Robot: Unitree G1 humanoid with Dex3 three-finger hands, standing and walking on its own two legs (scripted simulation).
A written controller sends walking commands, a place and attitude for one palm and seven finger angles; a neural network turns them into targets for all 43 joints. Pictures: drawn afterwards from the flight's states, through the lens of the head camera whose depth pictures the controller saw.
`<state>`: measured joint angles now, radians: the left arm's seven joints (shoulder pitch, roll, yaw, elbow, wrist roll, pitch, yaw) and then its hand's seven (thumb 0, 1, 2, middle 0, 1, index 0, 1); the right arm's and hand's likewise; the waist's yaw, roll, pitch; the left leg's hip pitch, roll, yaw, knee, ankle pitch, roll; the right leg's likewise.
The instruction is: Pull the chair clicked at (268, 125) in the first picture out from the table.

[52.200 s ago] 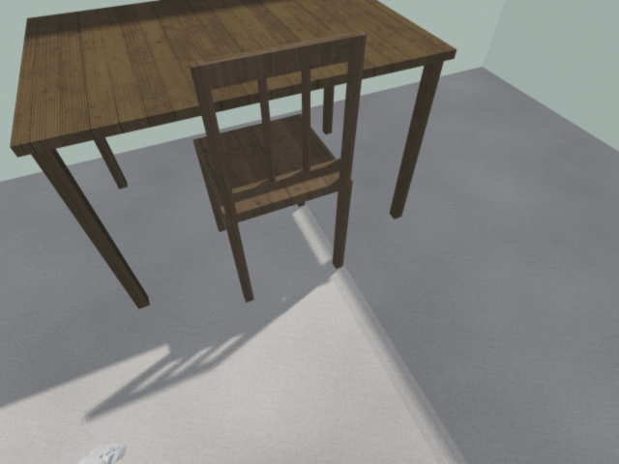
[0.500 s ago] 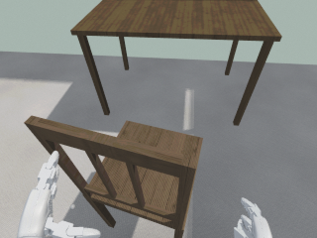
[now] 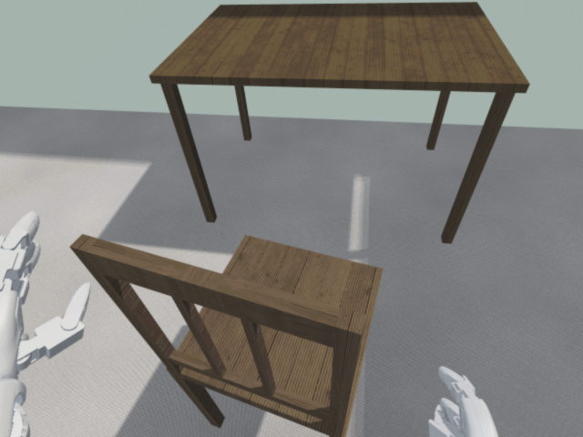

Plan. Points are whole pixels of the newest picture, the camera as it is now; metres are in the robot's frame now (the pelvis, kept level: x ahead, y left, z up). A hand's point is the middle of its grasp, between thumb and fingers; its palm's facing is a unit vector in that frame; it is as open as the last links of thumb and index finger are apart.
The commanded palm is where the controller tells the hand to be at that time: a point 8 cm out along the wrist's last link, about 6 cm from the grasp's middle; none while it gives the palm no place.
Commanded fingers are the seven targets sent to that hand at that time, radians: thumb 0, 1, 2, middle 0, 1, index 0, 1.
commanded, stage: draw the hand back to the body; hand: left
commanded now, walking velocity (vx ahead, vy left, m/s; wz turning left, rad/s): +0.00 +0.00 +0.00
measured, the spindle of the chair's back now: (203, 338) +0.28 +0.20 -0.08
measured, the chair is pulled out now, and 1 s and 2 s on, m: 0.76 0.76 0.76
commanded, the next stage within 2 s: step back with the hand held close in 0.40 s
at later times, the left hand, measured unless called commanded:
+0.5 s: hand (58, 309) +0.19 +0.27 +0.17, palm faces +0.47 -0.76 -0.44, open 7.4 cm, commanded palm +0.14 +0.30 +0.18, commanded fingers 0.00 0.90 0.90 -0.20 -0.30 -0.20 -0.30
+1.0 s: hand (44, 346) +0.15 +0.27 +0.15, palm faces +0.37 -0.76 -0.53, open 7.4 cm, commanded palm +0.10 +0.30 +0.18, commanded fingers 0.00 0.90 0.90 -0.20 -0.30 -0.20 -0.30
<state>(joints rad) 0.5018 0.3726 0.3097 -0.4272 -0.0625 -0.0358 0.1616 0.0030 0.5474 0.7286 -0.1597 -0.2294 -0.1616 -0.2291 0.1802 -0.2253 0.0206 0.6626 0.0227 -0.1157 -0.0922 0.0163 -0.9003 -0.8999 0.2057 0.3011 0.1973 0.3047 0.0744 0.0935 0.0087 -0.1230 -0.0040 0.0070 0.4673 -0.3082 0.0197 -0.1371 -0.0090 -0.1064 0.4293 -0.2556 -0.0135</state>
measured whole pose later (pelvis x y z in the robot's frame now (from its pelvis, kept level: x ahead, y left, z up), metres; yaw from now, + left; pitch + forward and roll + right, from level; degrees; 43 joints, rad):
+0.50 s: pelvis -0.01 +0.00 +0.00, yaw -1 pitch -3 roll -1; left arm 0.47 0.37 0.35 -0.40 -0.07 -0.06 0.15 0.01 0.88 0.89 -0.21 -0.30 -0.21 -0.30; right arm 0.18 -0.23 0.00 0.68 0.03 -0.10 -0.08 0.02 -0.90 -0.90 0.20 0.30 0.20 0.30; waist 0.06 0.09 0.02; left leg -0.09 0.00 0.02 0.44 -0.29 0.02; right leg -0.11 0.00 -0.10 0.40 -0.23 -0.02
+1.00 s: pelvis -0.05 +0.01 +0.00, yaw -2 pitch +0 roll +0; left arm 0.59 0.43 0.40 -0.50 -0.06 -0.11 0.17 0.01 0.89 0.89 -0.21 -0.30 -0.21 -0.30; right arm 0.18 -0.22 -0.02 0.59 0.03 -0.01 -0.10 0.02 -0.90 -0.90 0.20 0.30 0.20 0.30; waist 0.01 0.03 0.04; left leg -0.26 -0.02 0.05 0.48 -0.23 0.04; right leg -0.29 -0.03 -0.07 0.47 -0.18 0.00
